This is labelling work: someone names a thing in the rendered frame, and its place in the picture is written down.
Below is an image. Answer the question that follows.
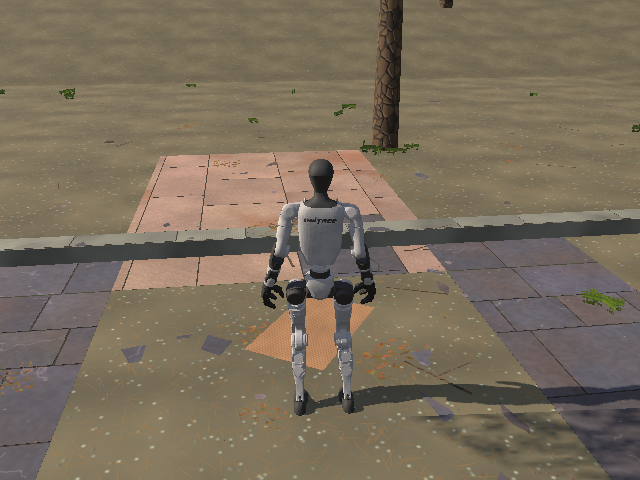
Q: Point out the robot right hand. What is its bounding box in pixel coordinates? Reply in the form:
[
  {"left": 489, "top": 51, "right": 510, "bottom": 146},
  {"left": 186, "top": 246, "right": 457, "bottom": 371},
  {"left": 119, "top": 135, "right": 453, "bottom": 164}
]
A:
[{"left": 354, "top": 282, "right": 376, "bottom": 304}]

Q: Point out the right robot shin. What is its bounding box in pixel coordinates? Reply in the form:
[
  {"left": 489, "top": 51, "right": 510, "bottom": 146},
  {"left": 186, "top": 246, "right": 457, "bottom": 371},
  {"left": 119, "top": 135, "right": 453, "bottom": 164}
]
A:
[{"left": 337, "top": 331, "right": 353, "bottom": 400}]

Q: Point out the robot right forearm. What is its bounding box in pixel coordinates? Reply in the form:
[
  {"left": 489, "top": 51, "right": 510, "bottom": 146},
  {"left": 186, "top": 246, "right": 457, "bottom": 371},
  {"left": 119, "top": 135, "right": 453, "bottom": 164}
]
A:
[{"left": 356, "top": 244, "right": 374, "bottom": 285}]

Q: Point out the robot right upper arm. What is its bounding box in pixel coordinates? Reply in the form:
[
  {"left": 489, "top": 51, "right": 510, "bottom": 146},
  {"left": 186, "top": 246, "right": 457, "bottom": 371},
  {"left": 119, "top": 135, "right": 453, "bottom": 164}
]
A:
[{"left": 342, "top": 203, "right": 366, "bottom": 259}]

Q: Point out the robot left hand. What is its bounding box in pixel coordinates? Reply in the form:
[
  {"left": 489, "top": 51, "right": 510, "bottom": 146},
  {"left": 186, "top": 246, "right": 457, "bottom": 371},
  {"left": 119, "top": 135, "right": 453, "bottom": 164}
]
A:
[{"left": 261, "top": 283, "right": 284, "bottom": 309}]

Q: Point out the robot left forearm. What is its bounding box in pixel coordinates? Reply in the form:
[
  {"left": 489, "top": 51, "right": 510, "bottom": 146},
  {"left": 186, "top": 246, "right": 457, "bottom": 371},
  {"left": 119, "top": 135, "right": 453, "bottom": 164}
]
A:
[{"left": 264, "top": 242, "right": 284, "bottom": 287}]

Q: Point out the robot head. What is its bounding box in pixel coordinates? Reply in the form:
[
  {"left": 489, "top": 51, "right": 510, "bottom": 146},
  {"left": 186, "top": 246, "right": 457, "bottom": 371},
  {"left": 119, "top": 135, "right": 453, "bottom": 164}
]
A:
[{"left": 303, "top": 159, "right": 338, "bottom": 208}]

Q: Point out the robot left upper arm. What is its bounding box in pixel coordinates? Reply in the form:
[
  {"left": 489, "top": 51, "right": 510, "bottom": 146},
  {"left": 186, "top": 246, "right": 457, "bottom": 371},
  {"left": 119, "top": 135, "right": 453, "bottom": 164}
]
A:
[{"left": 274, "top": 202, "right": 300, "bottom": 258}]

